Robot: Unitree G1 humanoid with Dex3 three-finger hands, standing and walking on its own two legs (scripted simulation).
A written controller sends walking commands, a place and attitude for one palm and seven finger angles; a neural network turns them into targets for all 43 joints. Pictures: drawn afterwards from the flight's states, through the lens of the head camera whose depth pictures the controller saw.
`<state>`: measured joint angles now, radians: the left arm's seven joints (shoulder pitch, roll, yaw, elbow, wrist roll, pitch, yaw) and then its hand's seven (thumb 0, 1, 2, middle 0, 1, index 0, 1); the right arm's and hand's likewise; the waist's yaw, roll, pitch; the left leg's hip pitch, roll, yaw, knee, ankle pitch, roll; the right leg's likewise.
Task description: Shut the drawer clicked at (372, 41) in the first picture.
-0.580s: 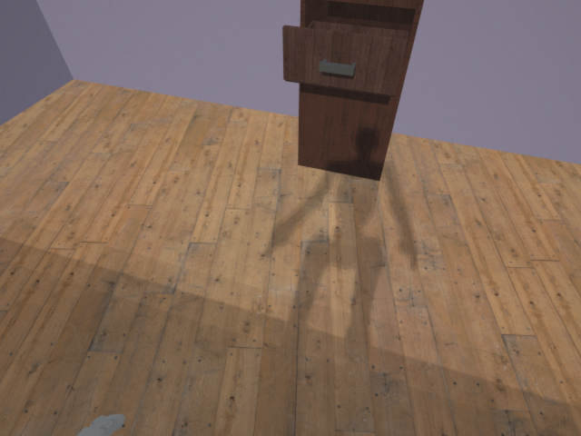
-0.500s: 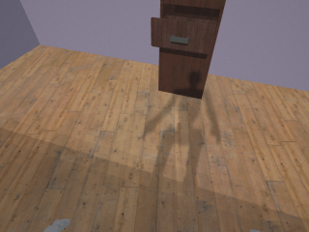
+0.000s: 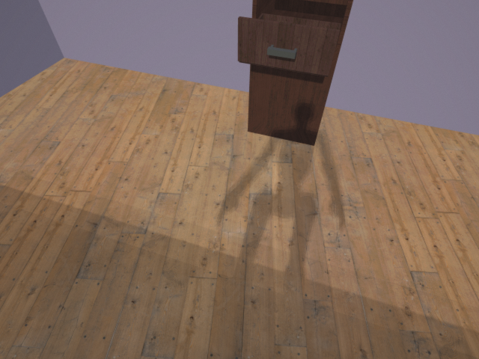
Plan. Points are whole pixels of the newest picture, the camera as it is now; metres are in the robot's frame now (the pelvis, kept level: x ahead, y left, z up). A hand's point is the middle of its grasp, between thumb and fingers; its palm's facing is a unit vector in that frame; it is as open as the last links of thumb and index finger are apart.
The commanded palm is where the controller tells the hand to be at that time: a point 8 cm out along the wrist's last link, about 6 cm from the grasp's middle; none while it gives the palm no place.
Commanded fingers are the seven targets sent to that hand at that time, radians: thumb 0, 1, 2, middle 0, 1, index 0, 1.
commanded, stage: stand and wait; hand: left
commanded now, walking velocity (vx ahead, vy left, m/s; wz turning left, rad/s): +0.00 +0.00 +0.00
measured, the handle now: (282, 50) +1.24 -0.10 -0.05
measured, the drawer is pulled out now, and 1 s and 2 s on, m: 0.30 0.30 0.30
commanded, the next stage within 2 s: look at it before walking up in 0.24 s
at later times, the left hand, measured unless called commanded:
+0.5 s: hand out of the picture +0.08 +0.24 -0.15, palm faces -0.02 -0.94 -0.33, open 7.4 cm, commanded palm none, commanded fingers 0.00 0.90 0.90 -0.20 -0.30 -0.20 -0.30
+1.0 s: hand out of the picture +0.07 +0.24 -0.15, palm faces -0.02 -0.94 -0.33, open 7.4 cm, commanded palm none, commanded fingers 0.00 0.90 0.90 -0.20 -0.30 -0.20 -0.30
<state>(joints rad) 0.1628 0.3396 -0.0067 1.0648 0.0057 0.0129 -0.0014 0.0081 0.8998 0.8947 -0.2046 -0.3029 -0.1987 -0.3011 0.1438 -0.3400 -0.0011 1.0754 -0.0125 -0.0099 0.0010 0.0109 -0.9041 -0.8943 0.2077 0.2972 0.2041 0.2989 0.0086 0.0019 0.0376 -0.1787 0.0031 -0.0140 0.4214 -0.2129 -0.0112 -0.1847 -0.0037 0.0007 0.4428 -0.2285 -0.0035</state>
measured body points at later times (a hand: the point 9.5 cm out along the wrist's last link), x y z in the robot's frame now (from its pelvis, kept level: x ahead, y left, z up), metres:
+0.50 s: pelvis +0.00 +0.00 +0.00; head +0.00 +0.00 +0.45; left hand +0.08 +0.29 -0.13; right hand +0.08 -0.29 -0.13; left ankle +0.01 +0.13 -0.74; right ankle +0.01 -0.12 -0.74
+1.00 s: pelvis +0.01 +0.00 +0.00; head +0.01 +0.00 +0.45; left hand +0.07 +0.29 -0.13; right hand +0.08 -0.30 -0.13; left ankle +0.01 +0.13 -0.74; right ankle +0.01 -0.12 -0.74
